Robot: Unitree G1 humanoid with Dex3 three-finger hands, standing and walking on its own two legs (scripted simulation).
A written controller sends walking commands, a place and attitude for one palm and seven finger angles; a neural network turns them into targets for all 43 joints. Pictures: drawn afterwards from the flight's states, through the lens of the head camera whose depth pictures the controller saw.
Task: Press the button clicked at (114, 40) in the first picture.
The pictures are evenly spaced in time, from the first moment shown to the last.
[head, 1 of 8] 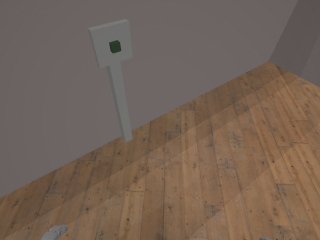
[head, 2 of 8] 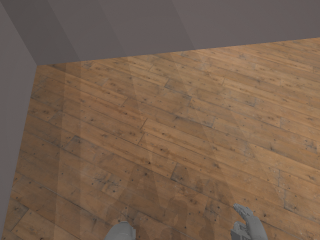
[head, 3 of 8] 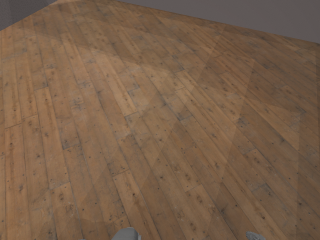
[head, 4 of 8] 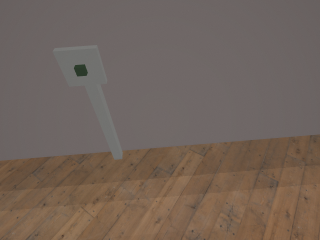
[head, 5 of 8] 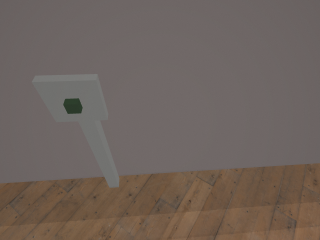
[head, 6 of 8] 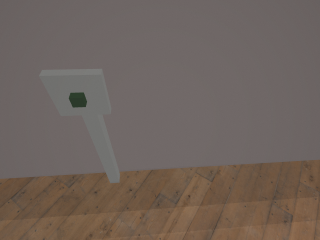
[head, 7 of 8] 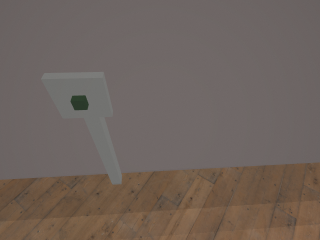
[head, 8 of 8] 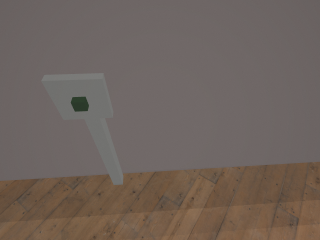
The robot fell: no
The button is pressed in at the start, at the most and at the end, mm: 0 0 0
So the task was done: no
